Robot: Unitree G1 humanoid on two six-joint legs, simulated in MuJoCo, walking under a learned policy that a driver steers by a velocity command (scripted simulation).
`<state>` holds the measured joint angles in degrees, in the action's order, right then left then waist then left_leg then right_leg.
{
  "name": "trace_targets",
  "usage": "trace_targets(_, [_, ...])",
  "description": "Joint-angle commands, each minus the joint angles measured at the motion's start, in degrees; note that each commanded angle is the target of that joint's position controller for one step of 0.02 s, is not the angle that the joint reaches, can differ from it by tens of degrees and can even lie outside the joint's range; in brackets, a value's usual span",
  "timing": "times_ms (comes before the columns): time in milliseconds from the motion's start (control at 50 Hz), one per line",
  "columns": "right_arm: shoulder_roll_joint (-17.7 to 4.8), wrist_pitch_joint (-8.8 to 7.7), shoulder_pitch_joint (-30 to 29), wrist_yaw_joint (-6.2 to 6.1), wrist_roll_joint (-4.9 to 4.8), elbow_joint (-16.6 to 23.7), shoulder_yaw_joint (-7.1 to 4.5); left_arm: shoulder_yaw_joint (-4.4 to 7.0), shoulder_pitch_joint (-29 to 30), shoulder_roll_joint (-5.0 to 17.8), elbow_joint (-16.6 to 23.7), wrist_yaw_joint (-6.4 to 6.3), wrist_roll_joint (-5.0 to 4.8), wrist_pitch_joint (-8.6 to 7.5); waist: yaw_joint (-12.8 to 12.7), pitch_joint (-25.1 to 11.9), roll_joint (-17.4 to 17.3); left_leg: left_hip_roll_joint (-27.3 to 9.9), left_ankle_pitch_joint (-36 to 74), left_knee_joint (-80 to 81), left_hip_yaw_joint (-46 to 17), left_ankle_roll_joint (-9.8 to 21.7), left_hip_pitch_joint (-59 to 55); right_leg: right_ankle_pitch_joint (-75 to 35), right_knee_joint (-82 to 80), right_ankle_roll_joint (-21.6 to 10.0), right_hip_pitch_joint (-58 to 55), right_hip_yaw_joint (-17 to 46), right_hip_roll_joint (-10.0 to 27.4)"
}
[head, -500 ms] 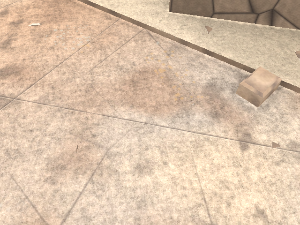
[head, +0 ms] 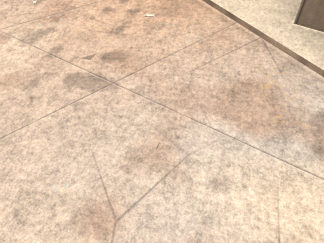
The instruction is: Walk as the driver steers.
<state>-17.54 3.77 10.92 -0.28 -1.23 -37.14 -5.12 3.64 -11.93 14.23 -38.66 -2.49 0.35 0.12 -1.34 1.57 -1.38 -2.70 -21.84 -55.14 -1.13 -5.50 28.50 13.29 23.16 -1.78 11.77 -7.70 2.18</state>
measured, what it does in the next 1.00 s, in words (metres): walks ahead: left foot, then right foot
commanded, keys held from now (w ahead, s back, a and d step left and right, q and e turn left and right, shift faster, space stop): w+q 0.18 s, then w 0.02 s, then w+e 0.70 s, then no key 0.10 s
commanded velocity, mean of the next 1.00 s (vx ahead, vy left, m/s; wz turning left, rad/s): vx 0.41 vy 0.00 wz -0.09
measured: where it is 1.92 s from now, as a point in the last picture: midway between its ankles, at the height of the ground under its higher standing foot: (155, 208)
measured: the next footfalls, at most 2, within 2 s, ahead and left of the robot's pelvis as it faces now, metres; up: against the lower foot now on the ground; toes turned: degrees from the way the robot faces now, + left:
left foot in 0.16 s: +0.04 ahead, +0.15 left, +0.00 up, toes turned +9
right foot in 0.64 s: +0.43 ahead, +0.01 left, +0.00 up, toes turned +1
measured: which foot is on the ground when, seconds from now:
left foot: up 0.00-0.14, down 0.16-0.66, up 0.68-1.00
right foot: down 0.00-0.16, up 0.18-0.62, down 0.64-1.00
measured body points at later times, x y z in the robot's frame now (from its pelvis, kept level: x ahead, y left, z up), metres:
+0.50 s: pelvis +0.15 +0.08 -0.01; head +0.18 +0.11 +0.44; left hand +0.31 +0.35 -0.12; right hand +0.23 -0.19 -0.11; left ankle +0.00 +0.14 -0.74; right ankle +0.37 -0.04 -0.69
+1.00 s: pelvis +0.45 +0.10 +0.00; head +0.49 +0.09 +0.44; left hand +0.57 +0.37 -0.11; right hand +0.62 -0.17 -0.08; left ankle +0.66 +0.24 -0.70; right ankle +0.39 +0.01 -0.74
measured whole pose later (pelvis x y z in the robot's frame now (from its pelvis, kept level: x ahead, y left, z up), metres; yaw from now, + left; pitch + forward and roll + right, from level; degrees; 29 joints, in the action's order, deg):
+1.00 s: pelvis +0.45 +0.10 +0.00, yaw -10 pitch +2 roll -1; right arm -16.7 -5.9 6.1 -0.1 0.8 -35.1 -0.8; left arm 3.3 -16.6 16.7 -41.8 -0.2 -1.3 -2.3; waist -3.9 2.4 -2.2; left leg -4.0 2.2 -35.1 -6.1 -4.6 36.4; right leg 15.8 23.8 -3.5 9.4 8.7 -7.1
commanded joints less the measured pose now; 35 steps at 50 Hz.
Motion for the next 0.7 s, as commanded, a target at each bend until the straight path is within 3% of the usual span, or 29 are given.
trace_targets(20, [-3.9,-1.64,-6.4,1.07,-0.05,7.1,-0.23,3.96,-0.6,12.8,3.1,0.39,-0.82,-1.09,-2.5,-2.6,9.9,-1.2,-2.3,7.2,2.7,2.3,3.5,10.7,-12.4,-10.6,-6.7,13.5,16.3])
trace_targets(80, [-4.0,-2.3,-4.5,1.82,-0.24,6.4,-0.26,4.25,-0.3,13.6,2.0,1.62,-1.81,-1.89,-1.3,-1.5,9.5,-0.3,-2.0,15.8,5.2,5.8,-4.1,11.2,-11.8,-9.5,-3.6,10.6,16.3])
trace_targets(100, [-3.8,-2.47,-2.5,2.02,-0.31,5.6,-0.33,4.22,0.5,13.6,1.6,2.01,-2.28,-1.96,0.2,-1.7,8.8,0.3,0.3,20.2,6.3,6.9,-8.0,11.6,-10.2,-8.7,-2.4,9.1,15.9])
trace_targets(120, [-3.4,-2.62,1.2,2.13,-0.27,3.8,-0.43,4.04,1.5,13.1,1.3,2.26,-2.68,-1.89,2.3,-2.1,7.8,1.9,3.8,25.6,8.2,8.0,-14.0,12.1,-6.9,-7.6,0.4,6.6,14.8])
trace_targets(140, [-4.5,-2.7,6.3,1.85,-0.35,1.4,-1.12,3.43,1.1,11.0,0.8,2.43,-2.47,-1.93,4.1,-3.4,5.5,4.2,3.8,28.1,9.2,9.1,-22.3,11.9,-0.8,-5.8,4.9,3.3,12.6])
trace_targets(160, [-7.8,-2.89,14.5,1.37,-0.72,-0.9,-2.67,2.17,2.3,7.4,1.3,2.76,-1.39,-2.24,7.5,-5.8,-1.9,0.5,2.0,30.6,0.8,12.0,-34.2,9.5,16.0,-2.3,14.1,-2.1,8.6])
trace_targets(180, [-16.4,-3.89,18.2,0.86,-0.17,0.3,-4.14,0.9,6.7,3.6,6.2,2.83,0.77,-3.08,7.7,-4.8,-17.1,-15.3,-5.3,37.1,-31.7,21.6,-41.8,22.2,39.9,2.9,37.2,-2.5,0.0])
trace_targets(200, [-13.8,-5.86,15.8,1.53,0.18,2.2,-3.14,1.52,9.1,7.3,7.6,3.14,-0.99,-4.78,8.6,-5.2,-10.3,-20.1,-12.8,44.1,-42.2,27.8,-39.1,21.5,47.1,2.4,44.3,9.6,-1.2])
trace_targets(220, [-9.4,-6.93,12.8,1.54,0.34,2.1,-1.56,2.09,8.3,10.0,7.0,4.0,-2.8,-5.56,6.4,-0.9,-9.1,-19.3,-11.1,45.0,-35.8,26.1,-37.2,15.2,47.3,1.3,46.4,10.7,1.8])
trace_targets(240, [-6.4,-7.53,10.3,1.49,0.34,2.3,-0.5,2.36,6.2,11.2,5.3,4.41,-2.37,-5.86,4.8,1.3,-7.3,-16.5,-5.6,43.9,-28.2,23.3,-34.9,8.6,45.3,0.7,45.1,10.1,3.8])
trace_targets(260, [-5.5,-7.52,7.5,1.3,0.52,2.6,0.02,2.38,5.5,11.0,3.8,4.42,-1.02,-5.9,3.6,1.7,-5.1,-13.8,1.4,43.6,-22.3,20.8,-32.4,4.1,42.0,0.9,42.4,10.1,5.0])
trace_targets(280, [-5.4,-7.58,6.0,0.99,0.94,2.8,0.35,2.45,4.6,10.9,2.8,4.63,-0.42,-5.71,2.6,1.9,-5.9,-11.8,10.3,44.1,-17.2,19.1,-29.6,0.2,39.5,1.5,38.7,9.7,5.6])
trace_targets(340, [-6.6,-8.1,7.4,0.03,1.78,1.4,0.31,1.28,3.8,8.0,0.6,5.09,-0.88,-4.81,2.6,0.0,-3.1,-9.4,27.6,44.8,-7.5,17.0,-28.5,-8.7,36.2,3.1,34.7,7.9,4.5])
trace_targets(420, [-7.1,-8.41,9.2,-0.57,1.96,-0.8,0.48,-0.3,10.0,5.4,1.8,5.5,-1.93,-4.74,5.1,3.2,-3.1,-6.8,26.9,48.1,1.2,13.8,-24.9,-18.8,20.4,2.8,29.3,6.6,1.7])
trace_targets(480, [-7.9,-8.69,11.6,-0.82,1.53,-3.0,0.26,-0.95,14.5,4.6,3.2,6.57,-2.25,-5.09,6.7,5.7,-2.7,-8.8,27.8,49.5,3.5,13.1,-27.2,-21.3,12.4,1.2,28.0,6.0,0.3])
trace_targets(520, [-8.1,-8.37,12.3,-0.97,1.14,-4.1,0.14,-1.09,16.0,4.6,4.1,7.39,-2.12,-5.41,6.7,5.8,-2.3,-10.1,34.1,47.5,4.8,12.7,-31.8,-19.4,9.0,-0.3,28.4,5.4,-0.8])
trace_targets(580, [-9.7,-7.31,11.7,-1.93,1.29,-4.3,-0.27,-0.29,13.3,6.5,4.2,7.91,-1.69,-5.36,3.7,0.4,-5.4,-10.9,63.9,37.4,6.8,11.2,-38.2,-11.7,9.0,-3.6,22.7,1.9,-5.1])
trace_targets(620, [-11.1,-6.08,10.7,-2.68,1.73,-3.7,-0.57,1.62,2.2,10.5,2.1,7.23,-1.85,-4.66,-2.3,-7.1,-6.7,-10.2,77.7,20.6,8.0,10.0,-38.0,-7.6,9.1,-6.6,9.4,0.5,-8.6])
trace_targets(640, [-11.3,-6.23,9.2,-2.77,1.57,-3.0,-0.45,2.86,-6.4,12.8,0.8,6.23,-1.93,-4.31,-7.6,-11.0,-4.3,-8.7,70.7,6.9,8.8,8.5,-27.3,-11.5,6.2,-9.2,-6.7,4.8,-6.8])
trace_targets(660, [-4.6,-7.44,14.1,-1.96,3.06,-0.5,1.5,4.09,-13.1,18.2,0.1,5.18,-1.18,-3.82,-5.2,-19.0,10.1,-0.4,23.7,-17.5,7.4,4.8,-1.8,-11.1,9.2,-18.3,-32.5,29.8,8.8])
trace_targets(680, [-3.8,-9.69,15.8,-0.67,2.16,-0.4,2.76,3.6,-12.7,16.5,0.5,5.12,-1.71,-4.22,-4.3,-28.6,11.3,7.8,-11.3,-30.5,-4.3,3.8,10.4,-0.3,-0.1,-26.0,-41.4,56.2,17.6])
trace_targets(700, [-7.8,-11.17,7.7,0.36,-0.45,1.5,1.63,3.09,-11.0,13.7,0.6,4.6,-1.61,-4.09,-6.7,-21.2,6.3,3.8,-6.8,-30.7,-8.3,5.1,15.9,4.8,-4.5,-21.7,-35.8,49.4,15.1])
